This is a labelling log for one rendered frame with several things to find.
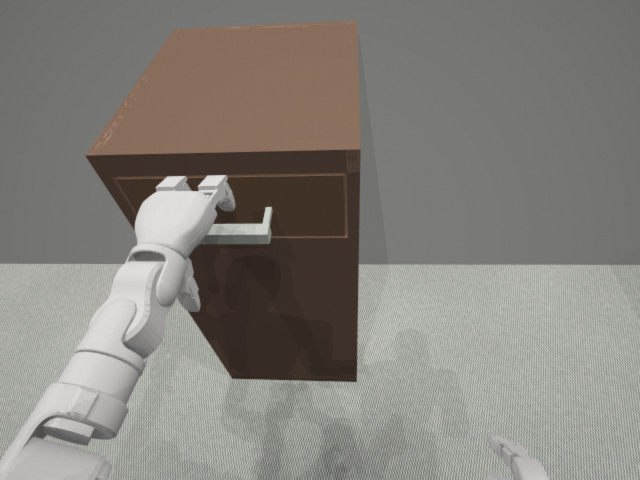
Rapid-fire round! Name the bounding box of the cabinet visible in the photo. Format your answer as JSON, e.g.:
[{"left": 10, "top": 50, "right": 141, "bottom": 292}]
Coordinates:
[{"left": 85, "top": 20, "right": 360, "bottom": 382}]

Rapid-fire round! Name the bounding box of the robot left forearm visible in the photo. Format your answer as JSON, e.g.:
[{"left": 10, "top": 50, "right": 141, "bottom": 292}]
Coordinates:
[{"left": 0, "top": 244, "right": 187, "bottom": 480}]

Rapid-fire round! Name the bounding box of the drawer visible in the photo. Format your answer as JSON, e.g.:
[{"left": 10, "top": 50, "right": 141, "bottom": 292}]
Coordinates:
[{"left": 116, "top": 173, "right": 346, "bottom": 236}]

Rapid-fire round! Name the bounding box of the handle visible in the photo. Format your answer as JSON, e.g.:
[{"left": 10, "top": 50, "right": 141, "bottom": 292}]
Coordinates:
[{"left": 200, "top": 207, "right": 273, "bottom": 244}]

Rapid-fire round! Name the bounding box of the right robot hand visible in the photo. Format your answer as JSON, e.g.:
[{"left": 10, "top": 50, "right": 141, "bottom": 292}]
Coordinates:
[{"left": 486, "top": 435, "right": 549, "bottom": 480}]

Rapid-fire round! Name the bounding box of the left robot hand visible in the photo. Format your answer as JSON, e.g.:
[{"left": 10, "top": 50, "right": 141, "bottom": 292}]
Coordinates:
[{"left": 135, "top": 175, "right": 236, "bottom": 312}]

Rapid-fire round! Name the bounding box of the left robot upper arm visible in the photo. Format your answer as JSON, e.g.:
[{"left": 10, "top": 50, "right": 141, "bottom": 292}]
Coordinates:
[{"left": 2, "top": 437, "right": 112, "bottom": 480}]

